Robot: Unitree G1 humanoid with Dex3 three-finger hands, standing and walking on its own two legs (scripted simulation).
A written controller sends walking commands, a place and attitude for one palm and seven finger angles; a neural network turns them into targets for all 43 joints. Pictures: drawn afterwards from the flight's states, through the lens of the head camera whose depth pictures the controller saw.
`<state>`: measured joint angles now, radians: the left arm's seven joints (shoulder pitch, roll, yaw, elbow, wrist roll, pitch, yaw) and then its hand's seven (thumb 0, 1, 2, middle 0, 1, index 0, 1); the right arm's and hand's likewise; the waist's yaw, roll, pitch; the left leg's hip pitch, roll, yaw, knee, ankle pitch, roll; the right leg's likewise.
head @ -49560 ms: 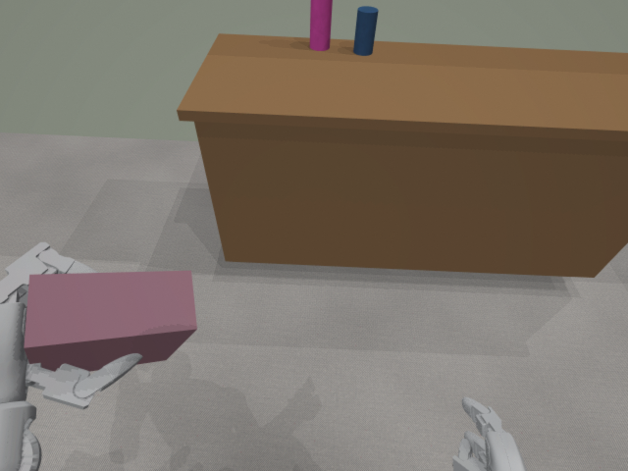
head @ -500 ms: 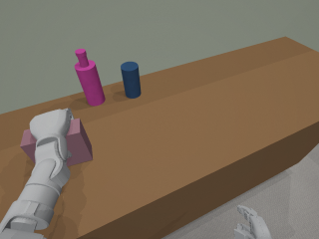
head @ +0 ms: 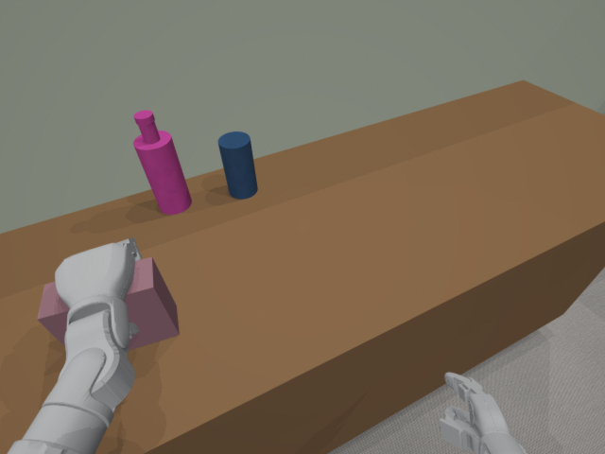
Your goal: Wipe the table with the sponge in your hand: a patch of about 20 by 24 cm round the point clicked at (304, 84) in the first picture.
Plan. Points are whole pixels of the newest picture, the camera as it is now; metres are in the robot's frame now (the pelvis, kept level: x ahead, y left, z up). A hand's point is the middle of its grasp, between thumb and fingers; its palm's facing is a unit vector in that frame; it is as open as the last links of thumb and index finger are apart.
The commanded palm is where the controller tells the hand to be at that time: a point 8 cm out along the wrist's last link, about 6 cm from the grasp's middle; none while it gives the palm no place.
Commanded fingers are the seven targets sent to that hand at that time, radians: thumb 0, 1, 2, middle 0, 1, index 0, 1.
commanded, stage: wipe back along the first lane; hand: left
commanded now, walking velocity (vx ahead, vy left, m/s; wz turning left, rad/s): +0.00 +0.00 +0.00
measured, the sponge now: (122, 319) +0.28 +0.31 +0.01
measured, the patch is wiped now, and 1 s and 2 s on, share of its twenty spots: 1.00 1.00 1.00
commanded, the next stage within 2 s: lift the sponge slowly off the table in 0.76 s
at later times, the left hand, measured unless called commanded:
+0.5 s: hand (126, 319) +0.25 +0.27 +0.07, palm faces +0.04 -0.08 -1.00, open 10.0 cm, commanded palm +0.20 +0.26 +0.11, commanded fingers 0.00 0.10 1.30 -1.20 -1.60 -1.20 -1.60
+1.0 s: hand (131, 349) +0.21 +0.24 +0.07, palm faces +0.08 -0.12 -0.99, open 10.0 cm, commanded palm +0.17 +0.23 +0.12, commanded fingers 0.00 0.10 1.30 -1.20 -1.60 -1.20 -1.60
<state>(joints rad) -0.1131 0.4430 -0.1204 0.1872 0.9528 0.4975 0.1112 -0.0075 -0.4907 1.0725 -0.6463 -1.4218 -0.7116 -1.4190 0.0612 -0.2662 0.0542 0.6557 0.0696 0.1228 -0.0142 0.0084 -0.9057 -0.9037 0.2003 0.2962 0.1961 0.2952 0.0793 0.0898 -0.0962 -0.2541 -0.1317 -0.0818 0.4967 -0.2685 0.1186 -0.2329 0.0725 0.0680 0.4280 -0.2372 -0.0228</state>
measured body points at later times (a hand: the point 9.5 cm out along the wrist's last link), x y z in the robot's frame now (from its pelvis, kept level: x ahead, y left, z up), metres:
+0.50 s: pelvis +0.01 -0.03 +0.00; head -0.01 -0.06 +0.45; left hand +0.24 +0.27 +0.12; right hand +0.25 -0.24 -0.07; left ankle -0.02 +0.04 -0.74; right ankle -0.01 -0.13 -0.74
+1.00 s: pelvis -0.01 -0.04 +0.00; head -0.05 -0.07 +0.45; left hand +0.20 +0.24 +0.13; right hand +0.24 -0.24 -0.06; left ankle -0.02 +0.04 -0.74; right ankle -0.01 -0.13 -0.74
